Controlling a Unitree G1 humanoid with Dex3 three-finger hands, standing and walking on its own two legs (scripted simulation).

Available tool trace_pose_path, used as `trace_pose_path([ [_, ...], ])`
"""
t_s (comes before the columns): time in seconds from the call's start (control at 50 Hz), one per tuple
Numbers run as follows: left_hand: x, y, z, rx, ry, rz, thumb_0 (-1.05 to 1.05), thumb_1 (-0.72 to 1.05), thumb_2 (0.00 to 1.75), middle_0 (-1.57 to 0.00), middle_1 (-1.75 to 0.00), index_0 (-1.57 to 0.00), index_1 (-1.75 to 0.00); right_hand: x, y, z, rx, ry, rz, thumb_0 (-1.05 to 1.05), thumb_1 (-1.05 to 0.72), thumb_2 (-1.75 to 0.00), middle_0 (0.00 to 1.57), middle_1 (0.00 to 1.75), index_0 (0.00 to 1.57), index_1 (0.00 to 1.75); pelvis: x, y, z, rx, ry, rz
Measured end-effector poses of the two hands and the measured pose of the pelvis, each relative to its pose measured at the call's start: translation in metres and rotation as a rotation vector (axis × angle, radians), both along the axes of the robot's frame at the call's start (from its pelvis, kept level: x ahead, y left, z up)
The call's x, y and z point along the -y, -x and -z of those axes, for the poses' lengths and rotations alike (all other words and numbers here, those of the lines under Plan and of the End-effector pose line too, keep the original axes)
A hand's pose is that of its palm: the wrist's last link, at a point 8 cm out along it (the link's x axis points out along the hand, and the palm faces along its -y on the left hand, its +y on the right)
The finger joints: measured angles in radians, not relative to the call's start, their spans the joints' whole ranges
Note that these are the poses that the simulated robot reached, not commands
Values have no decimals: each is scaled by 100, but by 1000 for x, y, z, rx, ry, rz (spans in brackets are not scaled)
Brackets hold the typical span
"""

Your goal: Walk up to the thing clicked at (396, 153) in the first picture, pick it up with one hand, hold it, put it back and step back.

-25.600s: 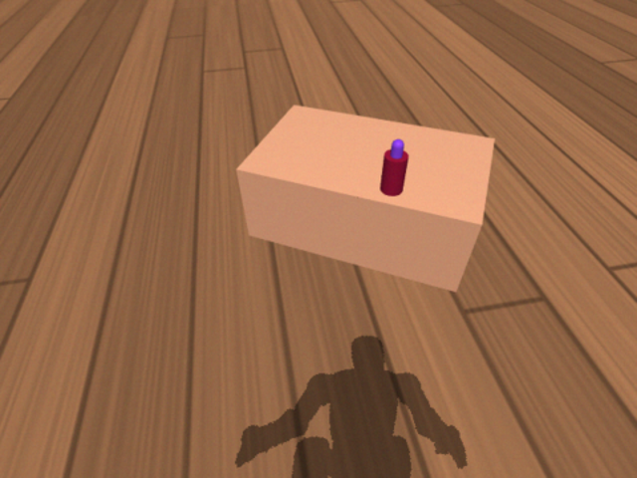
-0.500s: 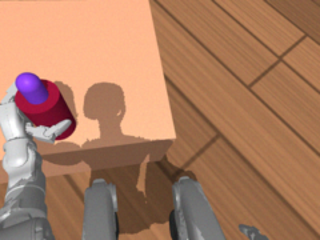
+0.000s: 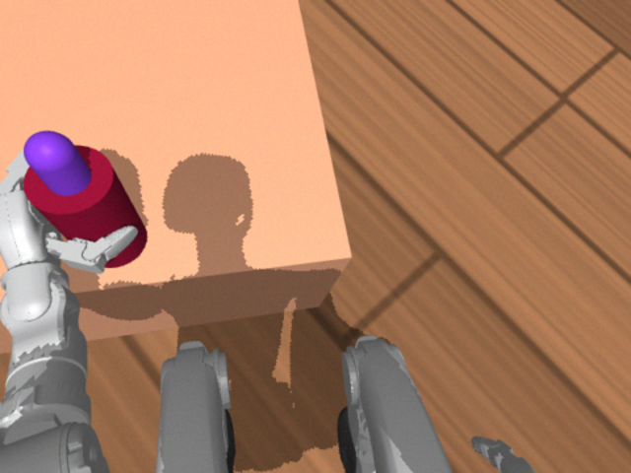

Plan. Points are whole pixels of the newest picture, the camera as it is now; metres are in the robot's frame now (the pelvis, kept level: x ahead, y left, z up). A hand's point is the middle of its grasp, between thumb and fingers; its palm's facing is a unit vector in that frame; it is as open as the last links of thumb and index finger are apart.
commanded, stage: loosen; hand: left
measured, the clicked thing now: (85, 200) +0.45 +0.25 -0.01
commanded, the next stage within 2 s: open in 0.10 s
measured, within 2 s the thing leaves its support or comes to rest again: rests again in 0.44 s
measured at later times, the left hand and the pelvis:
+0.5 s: hand (74, 199) +0.46 +0.26 -0.01, palm faces +0.30 -0.95 -0.01, open 14.4 cm; pelvis +0.00 +0.00 -0.01, yaw +0 degrees
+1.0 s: hand out of the picture +0.44 +0.32 +0.08, palm faces +0.32 -0.94 -0.06, open 17.7 cm; pelvis +0.00 +0.00 +0.04, yaw +1 degrees
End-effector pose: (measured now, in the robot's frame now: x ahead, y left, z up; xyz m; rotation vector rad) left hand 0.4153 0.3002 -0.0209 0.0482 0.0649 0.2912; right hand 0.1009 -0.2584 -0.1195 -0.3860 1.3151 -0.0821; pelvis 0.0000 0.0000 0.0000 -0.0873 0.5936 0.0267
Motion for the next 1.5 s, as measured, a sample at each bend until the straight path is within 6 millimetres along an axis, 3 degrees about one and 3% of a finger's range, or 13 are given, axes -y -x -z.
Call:
trace_pose_path([
  [0.18, -1, 0, 1, 13, -2, 2, -1, -55, 103, -70, -97, -71, -95, 2, -1, 8, 3, -1, -3, 0, -96, -91, 21, 30, 20, 30, 1, 2, 7, 4, -3, -1],
  [0.34, -3, -2, -8, 73, 24, -20, -1, -53, 71, -73, -79, -74, -77, 3, -2, 11, 2, -1, -6, 0, -96, -91, 21, 30, 20, 30, 2, 2, 9, 6, -6, 0],
  [0.52, -5, -4, -12, 70, 22, -9, -1, -61, 31, -53, -47, -55, -46, 2, -6, 9, 24, -1, -11, 0, -95, -91, 21, 30, 20, 30, 1, 5, 10, 12, -5, -2],
  [0.72, -11, 0, -11, 70, 7, -8, -2, -61, 9, -27, -19, -28, -18, 3, -8, 13, 30, 1, -17, 0, -93, -90, 21, 30, 20, 30, 2, 7, 14, 17, -7, -1],
  [0.86, -40, 1, -44, 97, -12, -53, -2, -61, 3, -13, -8, -15, -7, 3, -7, 4, 31, 3, 14, 0, -92, -90, 21, 30, 20, 30, 3, 5, 3, 24, -9, -3],
  [1.02, -62, 15, -106, 50, -16, -29, -2, -61, 1, -6, -4, -9, -2, -3, -16, -46, 81, 0, 52, 0, -92, -90, 21, 30, 20, 30, -1, -3, -45, 51, -4, -16],
  [1.08, -68, 26, -118, -90, -91, -26, -2, -57, 2, -5, -3, -7, -1, -4, -25, -71, 105, 0, 68, 0, -90, -90, 21, 30, 20, 30, -2, -7, -68, 77, -7, -22],
  [1.2, -90, 59, -139, -350, -150, -155, -1, -50, 4, -6, -4, -8, -2, -5, -44, -130, 142, 6, 67, 0, -90, -90, 21, 30, 20, 30, -3, -17, -120, 125, -16, -38],
  [1.36, -127, 83, -195, -477, -182, -366, -1, -52, 5, -5, -5, -6, -4, -3, -57, -203, 176, 50, 22, 0, -90, -90, 21, 30, 20, 30, -4, -33, -180, 212, -22, -70],
  [1.42, -127, 86, -213, -505, -179, -382, -1, -53, 5, -5, -5, -6, -5, -3, -58, -224, 184, 52, 22, 0, -90, -90, 21, 30, 20, 30, -7, -39, -198, 245, -25, -76],
  [1.5, -111, 93, -224, -551, -176, -339, -1, -53, 6, -5, -5, -6, -5, -5, -58, -246, 202, 39, 43, 0, -90, -90, 21, 30, 20, 30, -11, -47, -220, 287, -32, -78],
])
